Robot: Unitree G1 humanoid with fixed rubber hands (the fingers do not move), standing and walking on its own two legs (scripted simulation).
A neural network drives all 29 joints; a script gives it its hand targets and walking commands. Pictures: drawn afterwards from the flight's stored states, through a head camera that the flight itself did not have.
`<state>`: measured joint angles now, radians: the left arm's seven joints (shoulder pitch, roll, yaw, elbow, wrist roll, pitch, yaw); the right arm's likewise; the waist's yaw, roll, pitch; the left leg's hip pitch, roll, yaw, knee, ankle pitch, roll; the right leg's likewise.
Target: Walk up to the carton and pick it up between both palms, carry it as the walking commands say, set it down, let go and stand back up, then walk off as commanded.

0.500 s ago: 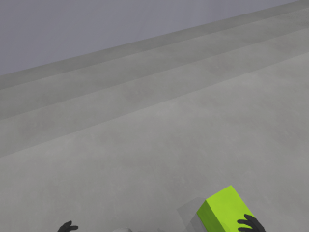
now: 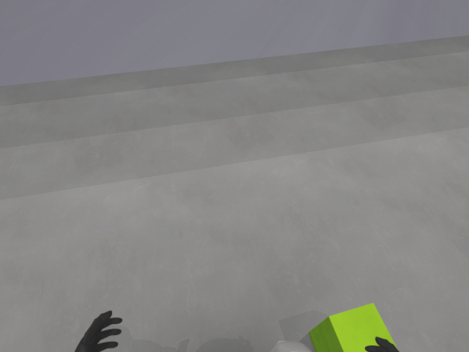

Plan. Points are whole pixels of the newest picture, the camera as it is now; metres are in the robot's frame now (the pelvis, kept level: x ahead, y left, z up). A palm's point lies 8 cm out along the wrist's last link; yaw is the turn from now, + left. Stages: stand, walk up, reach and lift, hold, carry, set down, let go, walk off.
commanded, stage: walk off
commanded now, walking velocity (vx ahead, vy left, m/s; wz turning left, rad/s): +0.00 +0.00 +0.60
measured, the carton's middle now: (350, 349) +0.17 -0.38 -0.62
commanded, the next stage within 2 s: stand in 1.86 s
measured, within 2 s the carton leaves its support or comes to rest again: neither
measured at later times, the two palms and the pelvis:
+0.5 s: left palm out of the picture -0.04 +0.27 -0.11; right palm (346, 303) +0.20 -0.21 -0.10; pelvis -0.03 -0.01 -0.01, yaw +20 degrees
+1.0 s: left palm out of the picture -0.04 +0.26 -0.09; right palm (355, 320) +0.18 -0.23 -0.12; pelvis -0.04 -0.04 -0.01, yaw +35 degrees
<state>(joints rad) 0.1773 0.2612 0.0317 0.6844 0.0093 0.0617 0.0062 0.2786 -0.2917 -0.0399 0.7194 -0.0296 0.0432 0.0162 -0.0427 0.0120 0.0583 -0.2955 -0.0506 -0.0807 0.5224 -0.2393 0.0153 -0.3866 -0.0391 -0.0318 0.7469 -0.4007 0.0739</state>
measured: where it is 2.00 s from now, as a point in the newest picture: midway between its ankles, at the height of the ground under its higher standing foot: outside the picture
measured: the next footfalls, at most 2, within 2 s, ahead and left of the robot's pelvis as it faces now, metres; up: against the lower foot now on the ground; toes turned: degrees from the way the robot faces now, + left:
right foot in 0.04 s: +0.05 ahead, -0.12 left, +0.00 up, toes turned -1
left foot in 0.50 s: -0.03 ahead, +0.10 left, +0.00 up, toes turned +27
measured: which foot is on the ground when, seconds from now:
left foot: down 0.00-0.04, up 0.06-0.48, down 0.50-0.98, up 1.00-1.00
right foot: up 0.00-0.02, down 0.04-0.50, up 0.52-0.96, down 0.98-1.00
